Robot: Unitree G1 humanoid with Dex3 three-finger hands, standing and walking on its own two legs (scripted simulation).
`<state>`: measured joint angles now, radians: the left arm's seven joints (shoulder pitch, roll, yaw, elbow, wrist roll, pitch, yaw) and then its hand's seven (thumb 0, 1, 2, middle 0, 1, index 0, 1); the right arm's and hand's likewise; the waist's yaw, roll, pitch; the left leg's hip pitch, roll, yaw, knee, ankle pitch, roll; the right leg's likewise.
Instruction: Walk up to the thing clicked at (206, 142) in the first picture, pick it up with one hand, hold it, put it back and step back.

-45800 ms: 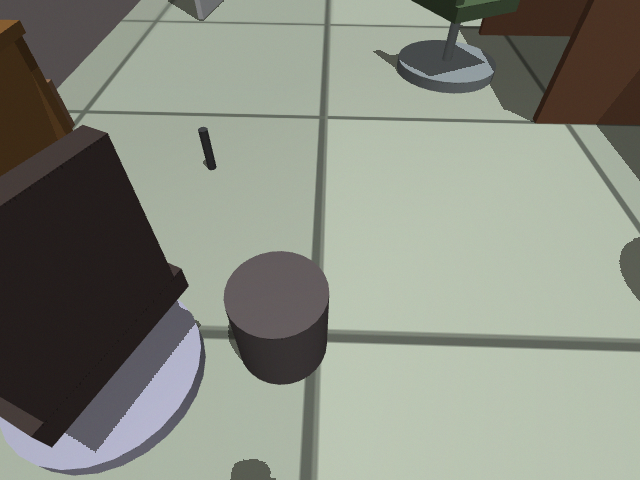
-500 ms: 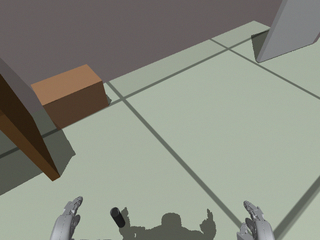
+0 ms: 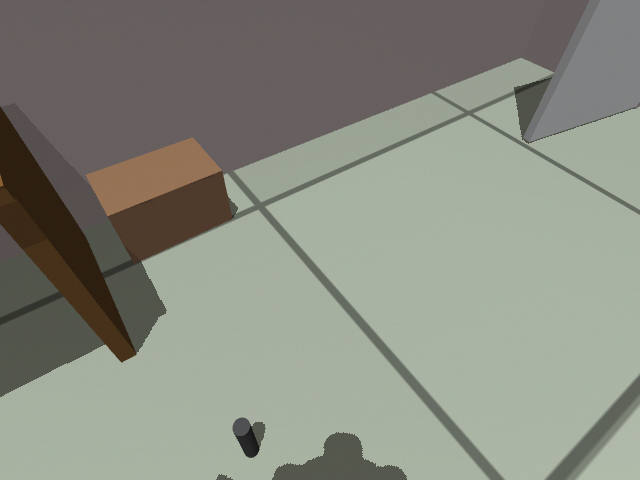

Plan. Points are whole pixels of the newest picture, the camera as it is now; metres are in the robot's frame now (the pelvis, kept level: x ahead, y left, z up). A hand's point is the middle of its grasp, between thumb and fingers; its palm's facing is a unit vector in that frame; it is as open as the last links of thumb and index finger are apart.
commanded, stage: stand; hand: left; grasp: from the side
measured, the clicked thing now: (246, 439) +0.34 +0.20 -0.65
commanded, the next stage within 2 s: step back in 1.76 s
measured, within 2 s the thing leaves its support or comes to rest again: neither
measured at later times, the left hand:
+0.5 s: hand out of the picture +0.05 +0.24 -0.15, palm faces -0.02 -0.94 -0.34, open 7.4 cm
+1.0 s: hand out of the picture +0.08 +0.24 -0.14, palm faces -0.03 -0.94 -0.33, open 7.4 cm
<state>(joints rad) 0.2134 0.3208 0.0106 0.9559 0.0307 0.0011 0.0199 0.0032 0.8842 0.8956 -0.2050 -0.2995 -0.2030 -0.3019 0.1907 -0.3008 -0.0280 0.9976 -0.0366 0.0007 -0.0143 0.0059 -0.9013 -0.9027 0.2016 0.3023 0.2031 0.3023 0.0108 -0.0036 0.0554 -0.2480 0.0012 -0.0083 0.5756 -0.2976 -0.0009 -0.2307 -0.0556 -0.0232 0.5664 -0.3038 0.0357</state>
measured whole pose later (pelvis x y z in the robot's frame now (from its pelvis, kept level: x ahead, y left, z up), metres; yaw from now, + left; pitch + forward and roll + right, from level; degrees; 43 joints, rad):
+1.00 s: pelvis +0.01 -0.01 +0.02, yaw +0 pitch -2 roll +0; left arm 0.10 0.32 0.00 1.17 0.02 -0.01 0.00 0.00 0.90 0.90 -0.21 -0.30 -0.20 -0.30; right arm 0.12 -0.33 -0.01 1.15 -0.01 0.00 -0.01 0.00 -0.90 -0.90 0.20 0.30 0.20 0.30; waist 0.00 0.01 0.06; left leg -0.11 0.01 -0.01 0.34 -0.18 -0.01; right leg -0.10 -0.04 -0.03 0.34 -0.19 0.03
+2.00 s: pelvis -0.04 +0.01 +0.00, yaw +0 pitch -2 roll -1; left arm 0.06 0.37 0.05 1.00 0.02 0.03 0.00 0.00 0.90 0.90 -0.21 -0.30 -0.21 -0.30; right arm 0.08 -0.40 -0.06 1.01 0.00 0.05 0.02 0.00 -0.90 -0.90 0.20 0.30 0.20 0.30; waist -0.02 0.01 0.17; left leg -0.31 -0.03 -0.02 0.72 -0.39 0.04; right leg -0.28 -0.06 -0.01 0.54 -0.23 0.03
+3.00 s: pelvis -0.27 +0.05 +0.00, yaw -2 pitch -2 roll -2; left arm 0.13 0.39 0.07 0.82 0.01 0.08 0.01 0.00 0.90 0.90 -0.21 -0.30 -0.20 -0.30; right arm 0.19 -0.34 -0.04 0.88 -0.04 0.03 -0.01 0.00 -0.90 -0.90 0.21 0.30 0.21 0.30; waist -0.01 -0.05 0.17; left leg -0.25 0.00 -0.05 0.58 -0.29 0.02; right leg -0.50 0.13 0.16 1.17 -0.49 -0.01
